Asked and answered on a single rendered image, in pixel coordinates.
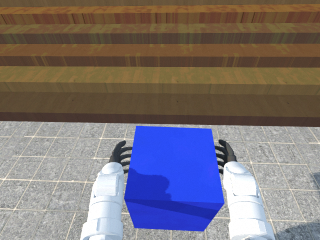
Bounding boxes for right robot forearm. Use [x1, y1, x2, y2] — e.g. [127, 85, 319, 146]
[223, 161, 276, 240]

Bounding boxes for robot left hand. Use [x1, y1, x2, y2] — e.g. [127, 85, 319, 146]
[108, 140, 133, 174]

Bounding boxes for carton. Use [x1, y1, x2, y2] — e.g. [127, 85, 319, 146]
[124, 126, 225, 232]

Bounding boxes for robot right hand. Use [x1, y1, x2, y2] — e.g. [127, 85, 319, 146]
[214, 139, 237, 175]

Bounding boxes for left robot forearm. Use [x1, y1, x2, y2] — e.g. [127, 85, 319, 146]
[80, 162, 125, 240]

